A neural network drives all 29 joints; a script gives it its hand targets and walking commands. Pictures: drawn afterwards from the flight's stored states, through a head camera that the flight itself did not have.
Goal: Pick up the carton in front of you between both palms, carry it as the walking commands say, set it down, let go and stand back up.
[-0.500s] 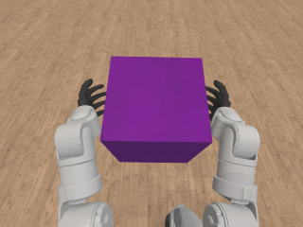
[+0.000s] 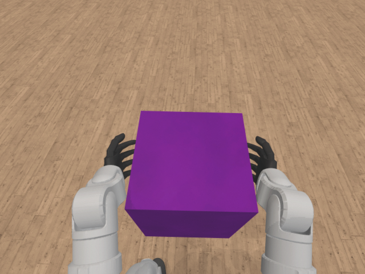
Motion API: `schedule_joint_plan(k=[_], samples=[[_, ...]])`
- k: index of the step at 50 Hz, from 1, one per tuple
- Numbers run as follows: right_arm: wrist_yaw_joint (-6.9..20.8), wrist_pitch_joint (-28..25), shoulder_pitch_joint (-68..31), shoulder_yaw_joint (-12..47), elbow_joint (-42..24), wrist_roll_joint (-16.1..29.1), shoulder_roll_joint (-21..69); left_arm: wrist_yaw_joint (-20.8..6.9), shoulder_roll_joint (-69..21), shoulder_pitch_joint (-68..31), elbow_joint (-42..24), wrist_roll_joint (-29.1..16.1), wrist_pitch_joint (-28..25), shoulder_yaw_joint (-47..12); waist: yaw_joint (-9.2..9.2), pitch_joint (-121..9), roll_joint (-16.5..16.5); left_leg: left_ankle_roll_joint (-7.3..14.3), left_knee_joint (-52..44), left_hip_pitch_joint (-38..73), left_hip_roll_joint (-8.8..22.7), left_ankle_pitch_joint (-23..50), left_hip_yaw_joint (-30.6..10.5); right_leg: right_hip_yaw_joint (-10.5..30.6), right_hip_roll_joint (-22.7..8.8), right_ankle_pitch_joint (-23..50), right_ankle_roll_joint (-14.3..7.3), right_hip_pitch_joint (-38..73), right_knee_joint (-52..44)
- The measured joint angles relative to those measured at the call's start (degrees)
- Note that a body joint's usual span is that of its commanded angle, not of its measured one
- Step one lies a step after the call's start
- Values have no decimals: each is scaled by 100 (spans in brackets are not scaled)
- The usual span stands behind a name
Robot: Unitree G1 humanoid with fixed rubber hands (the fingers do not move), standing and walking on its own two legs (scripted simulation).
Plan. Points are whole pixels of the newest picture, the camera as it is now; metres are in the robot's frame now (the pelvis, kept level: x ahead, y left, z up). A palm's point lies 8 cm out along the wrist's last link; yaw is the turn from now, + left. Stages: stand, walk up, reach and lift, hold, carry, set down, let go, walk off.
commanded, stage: carry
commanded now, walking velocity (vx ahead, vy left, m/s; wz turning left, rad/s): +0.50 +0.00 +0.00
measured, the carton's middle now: (189, 180) +0.30 +0.00 +0.02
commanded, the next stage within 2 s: none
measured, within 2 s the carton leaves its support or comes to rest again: neither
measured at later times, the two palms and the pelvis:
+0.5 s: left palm (135, 83) +0.57 +0.14 +0.09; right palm (242, 85) +0.56 -0.16 +0.09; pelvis +0.35 +0.00 -0.01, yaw -2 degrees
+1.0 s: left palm (152, 28) +0.89 +0.12 +0.10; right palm (232, 29) +0.89 -0.18 +0.10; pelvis +0.67 -0.02 +0.00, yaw +0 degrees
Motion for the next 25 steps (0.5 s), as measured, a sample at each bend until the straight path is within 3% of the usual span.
schedule_joint_plan(k=[3,4,6,8,10,19,25], samples=[[-11,86,352,206,-436,59,-45,6,56,409,-485,-8,80,-238,21,-82,-48,139,-694,538,-180,193,335,82,-80,-614,149,302,512],[-12,91,453,291,-487,69,-51,9,72,540,-605,-11,108,-265,2,-133,-140,282,-678,674,-263,47,423,119,-195,-877,191,170,1132],[-15,124,612,443,-456,53,-60,15,87,802,-719,-24,175,-271,-30,-191,-247,539,-269,703,-300,-383,532,377,-324,-720,199,-656,3123],[-14,220,861,543,-510,56,-65,19,85,1093,-830,-4,277,-349,-42,-200,-166,567,-341,969,-247,-572,536,558,-220,-573,160,-1540,4679],[-11,277,1167,593,-648,62,-57,19,72,1328,-921,14,357,-456,-46,-213,-110,529,-632,1343,-226,-649,511,517,-260,-264,142,-2216,5120],[20,266,1701,650,-1060,86,-11,4,31,1754,-1249,57,379,-667,-126,-571,-79,340,-1791,2932,-265,-1049,346,218,-667,1228,362,-3557,2764],[19,380,1640,696,-1166,84,-21,39,29,1763,-1424,25,489,-631,-109,-683,-59,70,-2040,3949,-238,-1697,288,-138,-549,1845,191,-3473,1740]])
